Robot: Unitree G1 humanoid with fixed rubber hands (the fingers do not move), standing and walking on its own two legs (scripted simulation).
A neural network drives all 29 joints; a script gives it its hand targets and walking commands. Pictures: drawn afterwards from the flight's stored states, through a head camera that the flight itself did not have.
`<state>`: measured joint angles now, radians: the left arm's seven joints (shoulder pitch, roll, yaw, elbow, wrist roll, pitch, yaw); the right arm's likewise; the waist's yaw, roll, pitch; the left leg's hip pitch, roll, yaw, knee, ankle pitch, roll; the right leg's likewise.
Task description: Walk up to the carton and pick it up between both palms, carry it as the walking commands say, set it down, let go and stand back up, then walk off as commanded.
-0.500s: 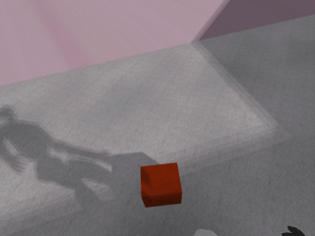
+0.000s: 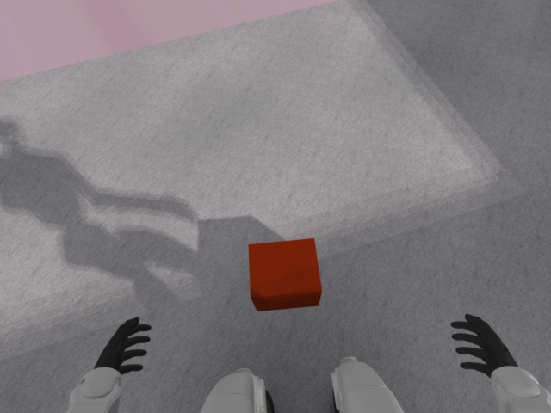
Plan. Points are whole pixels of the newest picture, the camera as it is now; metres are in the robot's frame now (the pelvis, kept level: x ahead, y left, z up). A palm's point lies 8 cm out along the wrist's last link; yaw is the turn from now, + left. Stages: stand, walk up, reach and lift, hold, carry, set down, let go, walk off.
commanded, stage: reach and lift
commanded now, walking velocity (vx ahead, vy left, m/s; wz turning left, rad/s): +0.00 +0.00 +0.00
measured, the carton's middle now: (284, 276) +0.50 +0.02 -0.64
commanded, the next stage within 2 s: none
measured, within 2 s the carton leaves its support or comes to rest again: neither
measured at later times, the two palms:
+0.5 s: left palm (153, 304) +0.29 +0.25 -0.13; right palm (441, 290) +0.29 -0.26 -0.14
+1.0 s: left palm (186, 246) +0.42 +0.21 -0.17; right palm (392, 230) +0.43 -0.21 -0.17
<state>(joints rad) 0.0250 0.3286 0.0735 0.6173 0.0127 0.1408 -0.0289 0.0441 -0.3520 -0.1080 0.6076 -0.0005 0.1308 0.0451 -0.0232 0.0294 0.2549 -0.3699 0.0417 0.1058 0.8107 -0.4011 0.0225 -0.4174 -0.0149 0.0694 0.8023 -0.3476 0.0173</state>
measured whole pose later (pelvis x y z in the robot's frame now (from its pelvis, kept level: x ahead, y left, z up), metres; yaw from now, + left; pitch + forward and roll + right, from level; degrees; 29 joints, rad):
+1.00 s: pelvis -0.03 -0.02 -0.06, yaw +3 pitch +30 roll +3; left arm -0.91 0.32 0.19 0.86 0.01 0.14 0.01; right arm -0.93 -0.25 -0.15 0.84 0.00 0.15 -0.12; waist -0.02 -0.04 0.16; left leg -1.19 0.03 0.09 1.02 -0.35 0.01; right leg -1.25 -0.03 0.07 1.05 -0.32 0.03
